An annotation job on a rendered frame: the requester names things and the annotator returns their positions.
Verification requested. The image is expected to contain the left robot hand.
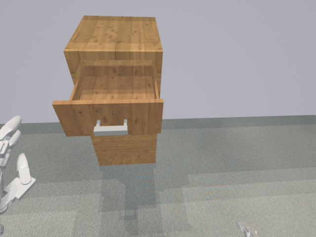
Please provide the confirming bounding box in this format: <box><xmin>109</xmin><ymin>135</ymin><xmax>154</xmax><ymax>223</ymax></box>
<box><xmin>0</xmin><ymin>115</ymin><xmax>36</xmax><ymax>215</ymax></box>

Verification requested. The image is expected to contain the right robot hand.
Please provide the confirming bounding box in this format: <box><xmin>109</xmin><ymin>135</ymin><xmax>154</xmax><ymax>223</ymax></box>
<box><xmin>236</xmin><ymin>220</ymin><xmax>259</xmax><ymax>237</ymax></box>

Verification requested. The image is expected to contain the cabinet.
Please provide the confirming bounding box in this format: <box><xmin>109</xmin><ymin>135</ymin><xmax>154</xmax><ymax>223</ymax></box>
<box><xmin>64</xmin><ymin>15</ymin><xmax>163</xmax><ymax>166</ymax></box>

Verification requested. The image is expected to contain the drawer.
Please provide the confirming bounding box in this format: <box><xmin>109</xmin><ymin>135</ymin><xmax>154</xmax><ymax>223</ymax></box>
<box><xmin>52</xmin><ymin>65</ymin><xmax>163</xmax><ymax>137</ymax></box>

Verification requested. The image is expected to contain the handle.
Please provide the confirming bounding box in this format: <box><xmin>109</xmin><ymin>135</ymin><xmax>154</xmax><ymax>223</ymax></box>
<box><xmin>93</xmin><ymin>119</ymin><xmax>128</xmax><ymax>136</ymax></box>

